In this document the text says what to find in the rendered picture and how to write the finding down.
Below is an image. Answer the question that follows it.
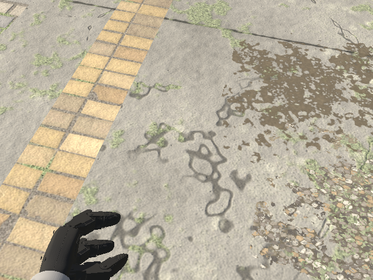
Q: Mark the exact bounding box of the left robot hand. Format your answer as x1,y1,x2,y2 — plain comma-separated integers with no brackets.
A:
40,209,128,280

